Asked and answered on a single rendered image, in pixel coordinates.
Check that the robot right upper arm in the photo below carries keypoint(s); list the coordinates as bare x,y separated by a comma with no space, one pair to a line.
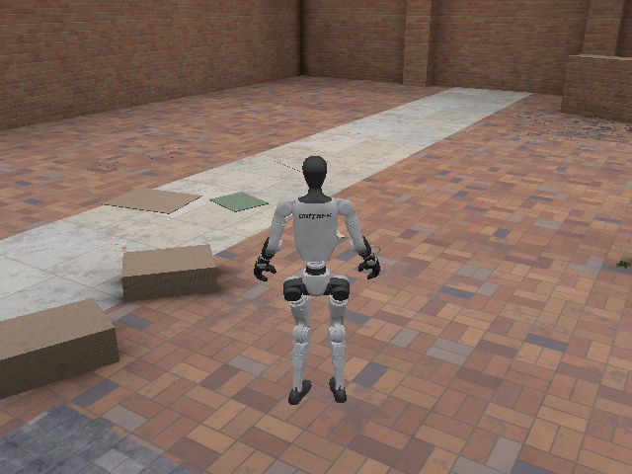
347,209

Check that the robot right forearm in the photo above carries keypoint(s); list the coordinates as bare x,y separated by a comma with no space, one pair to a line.
367,254

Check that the right robot hand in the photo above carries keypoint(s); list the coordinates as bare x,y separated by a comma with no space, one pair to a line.
375,269

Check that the robot right shin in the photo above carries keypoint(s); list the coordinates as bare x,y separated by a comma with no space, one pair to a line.
338,356

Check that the left robot hand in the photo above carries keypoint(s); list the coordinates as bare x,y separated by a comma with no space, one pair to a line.
258,271

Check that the robot left upper arm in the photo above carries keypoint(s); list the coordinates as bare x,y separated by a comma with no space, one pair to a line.
283,209

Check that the robot head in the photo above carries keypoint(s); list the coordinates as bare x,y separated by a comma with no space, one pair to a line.
314,171

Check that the robot left forearm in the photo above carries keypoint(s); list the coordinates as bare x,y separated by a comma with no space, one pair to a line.
265,256

